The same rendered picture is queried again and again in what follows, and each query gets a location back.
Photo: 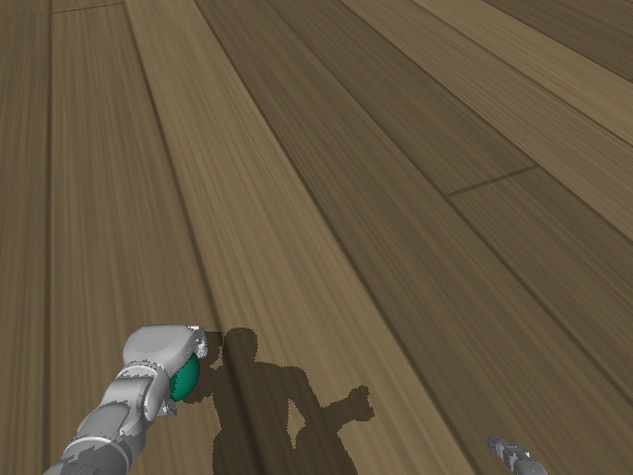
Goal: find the ball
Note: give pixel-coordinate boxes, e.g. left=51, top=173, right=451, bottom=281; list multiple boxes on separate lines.
left=169, top=352, right=200, bottom=402

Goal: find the right robot hand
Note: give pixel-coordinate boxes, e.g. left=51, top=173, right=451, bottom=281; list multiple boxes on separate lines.
left=488, top=436, right=548, bottom=475

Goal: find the left robot arm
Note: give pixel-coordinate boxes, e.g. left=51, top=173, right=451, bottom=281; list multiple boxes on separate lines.
left=43, top=361, right=169, bottom=475

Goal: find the left robot hand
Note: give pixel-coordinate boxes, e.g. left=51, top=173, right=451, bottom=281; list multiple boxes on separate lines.
left=123, top=324, right=208, bottom=417

